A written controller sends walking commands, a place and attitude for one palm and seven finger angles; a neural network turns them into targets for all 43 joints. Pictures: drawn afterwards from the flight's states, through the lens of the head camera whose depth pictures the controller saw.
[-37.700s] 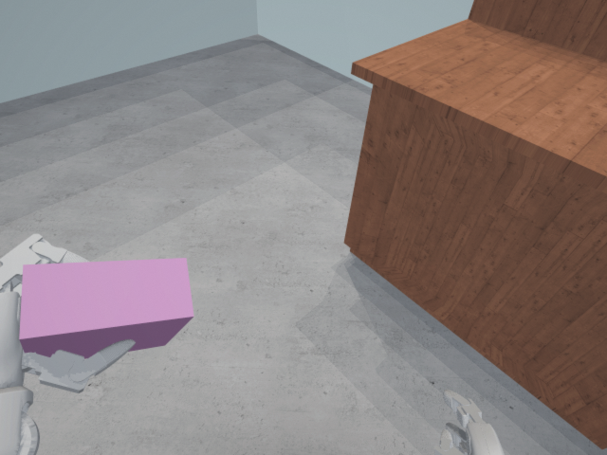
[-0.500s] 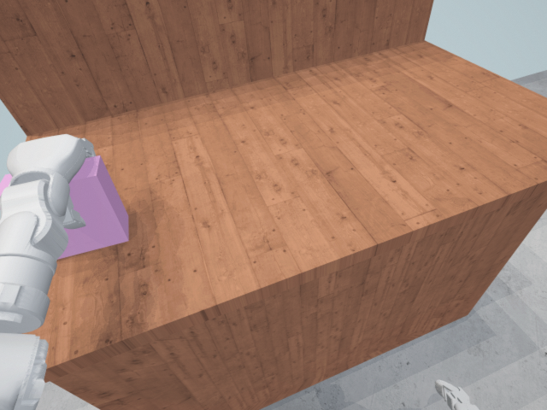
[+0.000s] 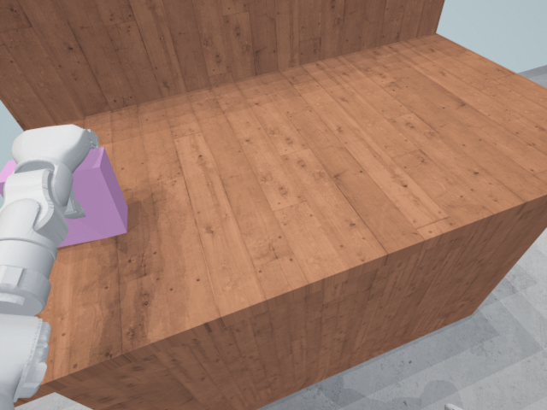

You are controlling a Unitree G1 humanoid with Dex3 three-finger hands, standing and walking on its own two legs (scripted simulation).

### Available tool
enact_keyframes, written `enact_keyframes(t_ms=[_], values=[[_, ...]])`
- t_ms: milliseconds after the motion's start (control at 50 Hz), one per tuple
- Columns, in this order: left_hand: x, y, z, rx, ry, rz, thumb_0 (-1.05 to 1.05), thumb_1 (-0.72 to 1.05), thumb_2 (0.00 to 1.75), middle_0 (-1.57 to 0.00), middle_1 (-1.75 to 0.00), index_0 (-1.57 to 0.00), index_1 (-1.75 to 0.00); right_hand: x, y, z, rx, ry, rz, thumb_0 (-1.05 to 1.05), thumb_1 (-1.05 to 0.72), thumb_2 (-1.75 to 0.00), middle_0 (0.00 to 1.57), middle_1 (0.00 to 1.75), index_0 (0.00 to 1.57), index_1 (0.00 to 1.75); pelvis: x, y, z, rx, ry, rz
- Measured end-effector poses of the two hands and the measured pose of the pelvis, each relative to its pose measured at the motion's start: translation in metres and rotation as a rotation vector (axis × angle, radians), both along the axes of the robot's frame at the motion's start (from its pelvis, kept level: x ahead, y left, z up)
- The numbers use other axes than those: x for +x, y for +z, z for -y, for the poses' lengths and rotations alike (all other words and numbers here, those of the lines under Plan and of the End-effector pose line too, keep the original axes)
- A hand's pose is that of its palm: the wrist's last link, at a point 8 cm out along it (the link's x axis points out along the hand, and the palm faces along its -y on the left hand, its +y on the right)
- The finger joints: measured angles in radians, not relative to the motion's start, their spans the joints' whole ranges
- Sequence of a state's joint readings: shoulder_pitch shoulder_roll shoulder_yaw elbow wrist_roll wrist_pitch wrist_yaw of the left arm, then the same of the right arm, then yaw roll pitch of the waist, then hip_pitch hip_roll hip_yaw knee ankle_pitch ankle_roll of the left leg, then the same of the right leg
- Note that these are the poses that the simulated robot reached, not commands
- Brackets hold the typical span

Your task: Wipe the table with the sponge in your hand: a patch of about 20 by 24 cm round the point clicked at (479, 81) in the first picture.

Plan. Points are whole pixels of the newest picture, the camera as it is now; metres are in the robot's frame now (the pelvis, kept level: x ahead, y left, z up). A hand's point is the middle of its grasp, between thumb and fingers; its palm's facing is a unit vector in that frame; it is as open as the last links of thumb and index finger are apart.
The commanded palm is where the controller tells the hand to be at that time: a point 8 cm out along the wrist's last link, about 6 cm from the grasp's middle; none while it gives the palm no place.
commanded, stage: slide across to the middle lane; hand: left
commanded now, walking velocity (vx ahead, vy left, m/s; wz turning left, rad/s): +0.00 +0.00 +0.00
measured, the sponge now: (77, 210) +0.37 +0.35 +0.11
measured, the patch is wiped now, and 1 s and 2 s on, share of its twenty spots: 0.10 0.20 0.25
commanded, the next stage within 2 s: wipe back along the middle lane in 0.54 s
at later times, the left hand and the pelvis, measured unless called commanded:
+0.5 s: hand (111, 162) +0.42 +0.29 +0.16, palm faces +0.05 +0.00 -1.00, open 10.0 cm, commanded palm +0.39 +0.28 +0.22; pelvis +0.04 +0.02 +0.01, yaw +0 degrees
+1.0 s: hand (117, 169) +0.40 +0.27 +0.17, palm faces +0.14 -0.05 -0.99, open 10.0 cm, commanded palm +0.35 +0.25 +0.20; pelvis +0.05 +0.03 +0.01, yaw +0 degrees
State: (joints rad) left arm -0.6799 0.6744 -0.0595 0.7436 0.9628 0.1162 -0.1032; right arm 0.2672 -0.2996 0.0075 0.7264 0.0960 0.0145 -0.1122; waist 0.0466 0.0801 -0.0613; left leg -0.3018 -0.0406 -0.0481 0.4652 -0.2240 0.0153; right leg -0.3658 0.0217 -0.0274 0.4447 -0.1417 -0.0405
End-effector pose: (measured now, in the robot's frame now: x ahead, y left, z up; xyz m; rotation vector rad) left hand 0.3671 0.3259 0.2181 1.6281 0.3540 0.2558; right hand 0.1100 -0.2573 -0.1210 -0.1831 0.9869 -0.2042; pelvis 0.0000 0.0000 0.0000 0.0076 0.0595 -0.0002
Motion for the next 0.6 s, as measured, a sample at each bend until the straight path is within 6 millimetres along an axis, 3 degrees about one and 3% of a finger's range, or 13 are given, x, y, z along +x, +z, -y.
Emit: enact_keyframes(t_ms=[160,400,600], values=[[0.003,0.002,0.004,-0.026,0.007,0.054,0.01,-0.56,1.14,-0.77,-1.34,-0.77,-1.35,0.041,0.009,-0.015,0.014,0.051,0.06,0.01,-0.9,-0.9,0.2,0.3,0.2,0.3,0.01,0.003,-0.002,-0.004,0.018,0.013],[0.027,0.002,0.04,-0.061,-0.056,0.106,0.0,-0.55,1.13,-0.75,-1.36,-0.75,-1.37,0.116,0.035,-0.05,0.062,0.149,0.219,0.01,-0.9,-0.9,0.2,0.3,0.2,0.3,0.031,0.007,-0.012,-0.008,0.015,0.017],[0.029,0.0,0.044,-0.073,-0.013,0.139,0.0,-0.54,1.13,-0.74,-1.36,-0.75,-1.37,0.15,0.04,-0.072,0.093,0.216,0.235,0.01,-0.9,-0.9,0.2,0.3,0.2,0.3,0.044,0.007,-0.018,-0.011,0.014,0.01]])
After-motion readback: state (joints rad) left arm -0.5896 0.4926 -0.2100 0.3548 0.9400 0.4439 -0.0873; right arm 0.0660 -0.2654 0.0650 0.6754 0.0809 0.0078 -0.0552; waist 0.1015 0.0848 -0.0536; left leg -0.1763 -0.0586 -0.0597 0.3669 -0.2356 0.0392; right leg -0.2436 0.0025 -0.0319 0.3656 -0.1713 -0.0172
